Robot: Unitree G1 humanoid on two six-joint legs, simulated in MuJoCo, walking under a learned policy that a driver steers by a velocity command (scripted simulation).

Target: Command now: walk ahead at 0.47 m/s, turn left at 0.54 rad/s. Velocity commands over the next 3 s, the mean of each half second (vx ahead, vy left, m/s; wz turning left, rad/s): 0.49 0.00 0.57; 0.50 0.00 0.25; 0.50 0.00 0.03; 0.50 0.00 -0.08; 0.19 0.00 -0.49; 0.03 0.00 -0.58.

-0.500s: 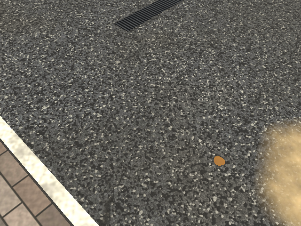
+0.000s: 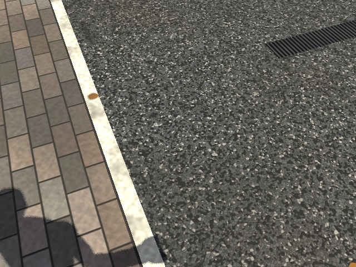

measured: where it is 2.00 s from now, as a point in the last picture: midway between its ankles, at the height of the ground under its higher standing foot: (116, 141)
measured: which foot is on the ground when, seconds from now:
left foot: up 0.00-0.02, down 0.04-0.56, up 0.58-1.00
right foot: down 0.00-0.04, up 0.06-0.52, down 0.54-1.00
